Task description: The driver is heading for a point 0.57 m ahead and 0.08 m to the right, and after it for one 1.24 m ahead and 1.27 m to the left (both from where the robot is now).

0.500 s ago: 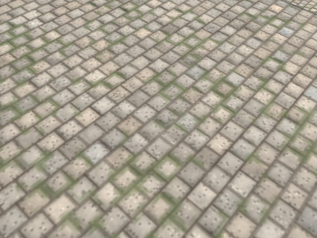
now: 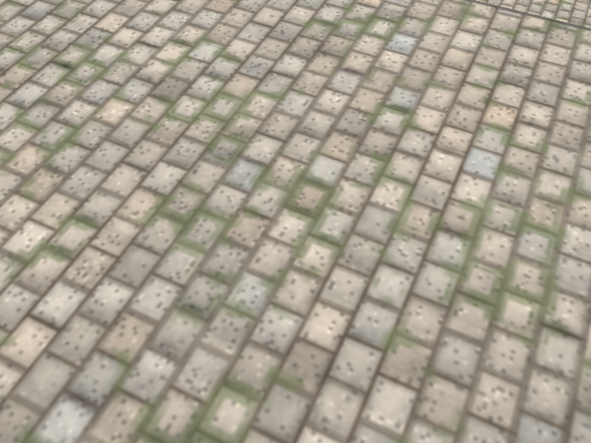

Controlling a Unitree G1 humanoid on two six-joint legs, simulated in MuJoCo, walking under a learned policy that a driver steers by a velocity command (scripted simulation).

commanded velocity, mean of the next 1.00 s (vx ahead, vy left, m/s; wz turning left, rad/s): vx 0.50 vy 0.00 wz -0.29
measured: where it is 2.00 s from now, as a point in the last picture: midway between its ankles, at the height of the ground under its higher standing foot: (338, 221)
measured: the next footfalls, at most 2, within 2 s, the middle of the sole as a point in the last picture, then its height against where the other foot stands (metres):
left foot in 0.42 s outside the picture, level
right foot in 0.90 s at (409, 381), level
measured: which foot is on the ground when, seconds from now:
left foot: up 0.00-0.40, down 0.42-0.90, up 0.92-1.00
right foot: down 0.00-0.42, up 0.44-0.88, down 0.90-1.00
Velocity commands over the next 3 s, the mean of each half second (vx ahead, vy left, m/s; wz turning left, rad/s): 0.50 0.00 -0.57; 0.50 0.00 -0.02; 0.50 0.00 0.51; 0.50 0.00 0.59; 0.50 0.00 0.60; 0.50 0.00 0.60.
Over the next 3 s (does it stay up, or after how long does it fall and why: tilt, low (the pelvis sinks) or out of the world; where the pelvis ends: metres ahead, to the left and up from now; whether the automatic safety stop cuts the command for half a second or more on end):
stays up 1.51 0.22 0.01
